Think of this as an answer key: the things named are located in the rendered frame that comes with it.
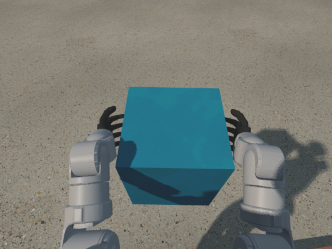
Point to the left robot hand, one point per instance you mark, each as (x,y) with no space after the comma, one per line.
(105,122)

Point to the robot left upper arm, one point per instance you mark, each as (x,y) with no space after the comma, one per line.
(92,239)

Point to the left robot forearm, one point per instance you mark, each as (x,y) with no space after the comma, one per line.
(89,202)

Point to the robot right upper arm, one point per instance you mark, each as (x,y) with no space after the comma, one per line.
(260,241)

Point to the right robot forearm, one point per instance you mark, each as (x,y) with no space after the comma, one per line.
(263,203)

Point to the right robot hand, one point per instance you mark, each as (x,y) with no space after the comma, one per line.
(240,126)

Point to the carton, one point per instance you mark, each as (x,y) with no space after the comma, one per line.
(174,146)

